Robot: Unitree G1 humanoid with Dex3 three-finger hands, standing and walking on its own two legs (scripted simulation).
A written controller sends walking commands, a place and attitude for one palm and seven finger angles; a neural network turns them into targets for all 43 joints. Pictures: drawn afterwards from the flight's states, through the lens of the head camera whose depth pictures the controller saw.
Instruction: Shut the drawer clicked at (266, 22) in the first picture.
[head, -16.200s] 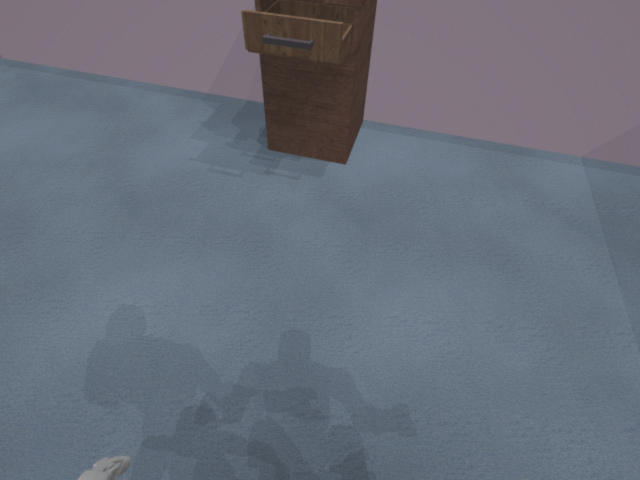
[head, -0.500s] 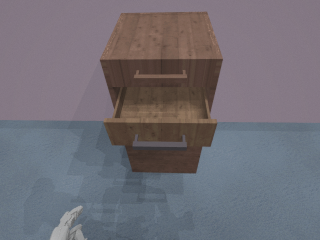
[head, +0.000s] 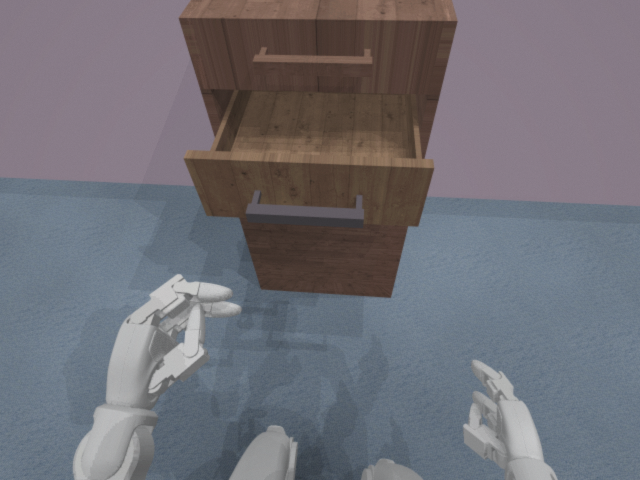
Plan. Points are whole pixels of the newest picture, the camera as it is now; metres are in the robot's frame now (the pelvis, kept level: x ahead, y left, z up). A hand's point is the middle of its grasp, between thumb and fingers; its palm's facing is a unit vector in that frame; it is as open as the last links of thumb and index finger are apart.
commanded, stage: raise the hand and make a fist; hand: left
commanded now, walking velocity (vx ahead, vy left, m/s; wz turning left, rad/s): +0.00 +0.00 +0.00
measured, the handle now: (306, 206) +0.52 +0.07 +0.00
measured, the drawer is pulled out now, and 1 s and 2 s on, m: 0.19 0.19 0.19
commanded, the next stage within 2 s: bring the fist close to the handle in 1.24 s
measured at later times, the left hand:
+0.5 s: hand (215, 321) +0.28 +0.14 +0.07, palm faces -0.11 -0.99 -0.02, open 3.0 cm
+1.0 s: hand (198, 262) +0.33 +0.16 +0.12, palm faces -0.05 -1.00 -0.02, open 3.2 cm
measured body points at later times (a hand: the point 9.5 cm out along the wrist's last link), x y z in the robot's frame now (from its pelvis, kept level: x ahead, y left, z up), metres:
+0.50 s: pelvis +0.02 +0.04 +0.02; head +0.08 +0.03 +0.47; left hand +0.28 +0.20 +0.07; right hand +0.17 -0.22 -0.06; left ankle +0.07 +0.14 -0.64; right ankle -0.01 -0.05 -0.64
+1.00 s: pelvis +0.02 +0.07 +0.04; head +0.06 +0.06 +0.49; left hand +0.33 +0.22 +0.12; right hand +0.17 -0.17 -0.05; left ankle +0.07 +0.14 -0.64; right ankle -0.01 -0.05 -0.64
